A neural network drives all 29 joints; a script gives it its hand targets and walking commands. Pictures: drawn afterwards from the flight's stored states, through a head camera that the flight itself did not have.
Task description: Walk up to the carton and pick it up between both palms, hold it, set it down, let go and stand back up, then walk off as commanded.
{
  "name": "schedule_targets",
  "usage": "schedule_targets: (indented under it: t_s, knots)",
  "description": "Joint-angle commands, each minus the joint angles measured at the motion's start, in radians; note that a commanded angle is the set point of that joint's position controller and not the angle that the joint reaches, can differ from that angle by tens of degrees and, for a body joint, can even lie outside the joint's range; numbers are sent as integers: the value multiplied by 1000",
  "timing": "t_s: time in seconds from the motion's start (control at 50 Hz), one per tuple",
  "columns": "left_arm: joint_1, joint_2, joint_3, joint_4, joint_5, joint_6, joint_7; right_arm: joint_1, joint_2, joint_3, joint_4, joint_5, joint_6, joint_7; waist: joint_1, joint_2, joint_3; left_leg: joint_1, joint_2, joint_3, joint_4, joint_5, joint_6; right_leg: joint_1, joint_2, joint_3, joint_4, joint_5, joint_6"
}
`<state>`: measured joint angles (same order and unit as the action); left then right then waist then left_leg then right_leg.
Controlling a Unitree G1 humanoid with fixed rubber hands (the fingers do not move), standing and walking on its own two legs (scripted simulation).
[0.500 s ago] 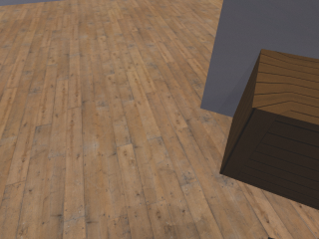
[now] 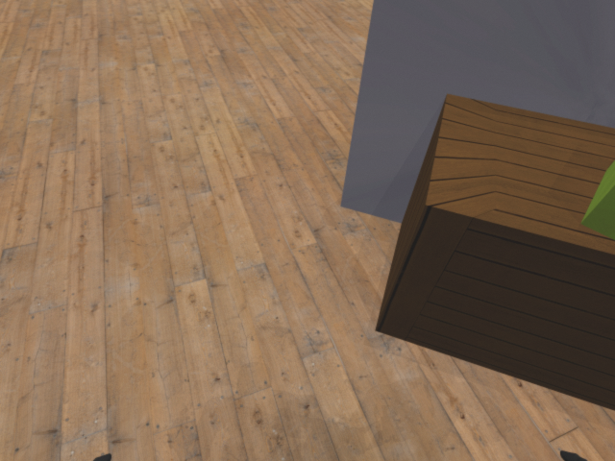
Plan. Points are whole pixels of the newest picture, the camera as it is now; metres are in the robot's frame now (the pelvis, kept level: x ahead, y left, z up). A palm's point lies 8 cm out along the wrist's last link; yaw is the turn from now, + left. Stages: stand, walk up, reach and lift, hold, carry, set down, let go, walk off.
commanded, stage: walk up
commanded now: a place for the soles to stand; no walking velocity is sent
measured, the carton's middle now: out of the picture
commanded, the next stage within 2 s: none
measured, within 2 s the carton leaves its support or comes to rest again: neither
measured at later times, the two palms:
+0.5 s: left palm (228, 428) +0.21 +0.13 -0.13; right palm out of the picture +0.05 -0.51 -0.08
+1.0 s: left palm (345, 377) +0.29 -0.05 -0.13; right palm out of the picture +0.01 -0.66 -0.08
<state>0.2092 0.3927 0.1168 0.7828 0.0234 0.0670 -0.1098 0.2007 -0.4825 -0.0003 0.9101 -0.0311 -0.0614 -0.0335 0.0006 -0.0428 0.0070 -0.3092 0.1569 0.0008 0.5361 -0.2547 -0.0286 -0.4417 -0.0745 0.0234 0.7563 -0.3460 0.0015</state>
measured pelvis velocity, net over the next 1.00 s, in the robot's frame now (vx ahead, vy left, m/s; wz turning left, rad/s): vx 0.09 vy -0.31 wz -0.36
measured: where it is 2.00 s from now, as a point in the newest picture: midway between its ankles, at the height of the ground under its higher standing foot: outside the picture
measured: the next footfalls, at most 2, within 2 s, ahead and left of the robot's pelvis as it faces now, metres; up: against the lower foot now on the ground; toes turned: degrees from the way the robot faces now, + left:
right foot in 0.06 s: +0.09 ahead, -0.20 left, +0.00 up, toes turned -1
left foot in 0.22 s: +0.11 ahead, +0.05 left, +0.00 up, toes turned -6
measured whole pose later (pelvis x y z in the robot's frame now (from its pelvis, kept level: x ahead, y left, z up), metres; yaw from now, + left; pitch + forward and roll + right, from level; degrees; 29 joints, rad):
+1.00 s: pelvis +0.09 -0.31 -0.03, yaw -21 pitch +1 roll +0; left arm 0.26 0.42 0.12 0.67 0.02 0.05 -0.09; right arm 0.31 -0.49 0.00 0.91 -0.03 -0.11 -0.06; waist 0.02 -0.09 0.04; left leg -0.38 0.20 0.00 0.76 -0.39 -0.02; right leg -0.48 -0.02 0.07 0.77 -0.37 -0.02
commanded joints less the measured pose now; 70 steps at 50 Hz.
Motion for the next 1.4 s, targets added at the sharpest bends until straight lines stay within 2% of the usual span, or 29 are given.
schedule_targets:
  t_s: [0.0, 0.02, 0.04, 0.06, 0.1, 0.2, 0.24, 0.28, 0.36, 0.46, 0.48, 0.52, 0.56, 0.68, 0.7, 0.72, 0.74, 0.8, 0.94, 0.98, 1.0, 1.02, 1.06, 1.2, 1.22, 1.24, 1.26, 1.3, 1.38]
  knots:
    - [128, 177, 78, -69, 43, -15, -9, -53, -252, -133, -70, -17, -8, -24, 95, 109, -93, -34, 65, 81, 68, -209, 137, 192, 66, -95, -229, 67, -11]
    - [180, 231, 98, -50, 57, -16, 0, -35, -190, -112, -79, -19, 3, -26, 114, -18, -52, -166, -2, 141, 262, -243, 106, 272, 71, -3, -286, 5, -43]
    - [239, 316, 120, -64, 65, -14, 12, -57, -114, -76, -119, -9, 10, -26, 155, -280, 28, -377, -104, 176, 500, -391, 65, 243, -78, 318, -474, -151, -123]
    - [136, 385, 119, -113, 55, -15, 7, -87, -134, -68, -134, 3, 9, -36, 117, -297, 67, -462, -109, 94, 524, -369, 42, 173, -155, 517, -570, -261, -212]
    - [42, 325, 98, -148, 41, -15, 7, -31, -205, -86, -104, 22, -11, -33, 66, -128, 93, -365, -70, 60, 442, -291, 33, 137, -107, 471, -491, -208, -242]
    - [-54, 206, 43, -230, 14, -3, 8, 232, -178, -100, -13, 11, -48, -52, -55, -88, -84, 229, -156, 66, -89, 25, 57, -71, 9, 272, -188, 55, -174]
    - [8, 151, 30, -235, 38, -13, 24, 243, -375, -148, -33, -13, -61, -65, -62, 171, -49, 298, 333, -620, -283, -210, 203, -378, 176, 195, 244, -181, -29]
    - [43, 224, 56, -193, 41, -19, 28, 146, -331, -139, -63, 17, -61, -60, -3, 51, -33, 284, 301, -444, -162, 20, 262, -344, 99, 225, 334, -120, -10]
    - [49, 210, 49, -190, 40, -16, 4, 155, -295, -132, -81, 12, -52, -54, -13, 190, -39, 228, 163, -143, -35, 360, 223, -235, 63, 43, 217, -46, 4]
    - [163, 188, 72, -141, 30, -32, 2, 84, -273, -122, -102, 4, -35, -39, 75, 157, -115, 29, 78, 77, 196, 283, 171, 152, 110, -135, -132, 94, -47]
    - [229, 232, 94, -111, 41, -39, 12, 132, -216, -104, -101, -3, -28, -41, 100, 14, -144, -103, 16, 138, 377, 182, 141, 322, 136, -106, -153, 67, -71]
    - [214, 404, 117, -149, 33, -43, 27, 0, -142, -59, -178, 18, -22, -51, 124, -336, 25, -516, -126, 103, 665, -392, 75, 247, -179, 606, -494, -136, -254]
    - [114, 337, 92, -153, 16, -38, 28, 27, -205, -73, -134, 25, -31, -44, 77, -134, 94, -453, -64, 36, 624, -310, 72, 190, -128, 524, -442, -118, -285]
    - [-6, 252, 52, -230, 23, -26, 26, 284, -160, -89, -17, 33, -63, -47, -42, -148, -21, 57, -166, 122, 21, -46, 76, 20, -23, 277, -218, 149, -238]
    - [-17, 204, 38, -248, 17, -23, 27, 353, -182, -102, -1, 19, -70, -55, -78, -84, -91, 246, -132, 34, -99, 29, 81, -62, 11, 229, -83, 116, -179]
    - [8, 117, 14, -270, 11, -31, 29, 378, -294, -127, -10, -15, -77, -66, -90, 155, -114, 364, 104, -386, -194, -153, 130, -241, 142, 168, 169, -19, -87]
    - [30, 179, 23, -264, 32, -26, 44, 328, -394, -154, -38, -1, -75, -70, -78, 203, -80, 341, 348, -708, -277, -219, 254, -399, 160, 192, 331, -215, -31]
    - [30, 242, 54, -202, 37, -30, 42, 245, -308, -128, -51, 29, -67, -67, -16, 30, -15, 238, 243, -422, -108, 56, 261, -338, 93, 247, 397, -113, -15]
    - [97, 196, 67, -182, 24, -45, 7, 117, -312, -127, -86, 4, -55, -41, 38, 233, -84, 42, 112, -14, 94, 299, 188, 44, 66, -73, -60, 7, -30]
    - [267, 240, 101, -96, 44, -54, 23, 172, -200, -98, -83, -14, -38, -39, 105, -13, -151, -182, 8, 104, 417, 103, 141, 377, 140, -105, -130, 25, -43]
    - [307, 342, 126, -104, 53, -57, 35, 139, -121, -65, -129, 0, -36, -39, 137, -311, -56, -472, -88, 101, 659, -264, 98, 373, -89, 362, -323, -183, -127]
    - [232, 399, 117, -135, 30, -61, 37, 23, -155, -61, -150, 22, -30, -54, 124, -278, 28, -553, -120, 32, 690, -389, 85, 237, -207, 639, -491, -263, -215]
    - [127, 340, 92, -146, 13, -58, 41, 73, -214, -77, -111, 30, -38, -42, 71, -119, 100, -486, -53, 19, 654, -291, 83, 189, -147, 521, -414, -208, -264]
    - [5, 255, 47, -212, 20, -42, 34, 331, -168, -87, -4, 32, -75, -40, -45, -125, -22, 57, -155, 110, 39, -50, 83, 26, -44, 253, -193, 89, -235]
    - [-11, 211, 32, -233, 20, -40, 35, 418, -200, -105, 13, 20, -82, -49, -98, -76, -86, 242, -122, 12, -45, 8, 86, -69, -2, 188, -37, 96, -174]
    - [-10, 135, 12, -267, 18, -46, 35, 448, -318, -133, 0, -11, -89, -59, -108, 188, -92, 333, 108, -455, -187, -228, 159, -267, 117, 89, 227, -4, -81]
    - [2, 205, 24, -257, 33, -37, 48, 391, -402, -152, -32, 5, -88, -61, -91, 202, -71, 339, 328, -769, -259, -256, 290, -423, 126, 142, 367, -241, -36]
    - [-14, 248, 40, -210, 42, -36, 50, 324, -353, -137, -49, 32, -78, -67, -38, 14, 3, 275, 280, -607, -120, -10, 324, -419, 60, 192, 436, -198, -25]
    - [-3, 224, 51, -198, 36, -39, 26, 293, -312, -124, -50, 12, -70, -54, -35, 187, -6, 146, 142, -283, -24, 285, 264, -274, 36, 49, 310, -109, -5]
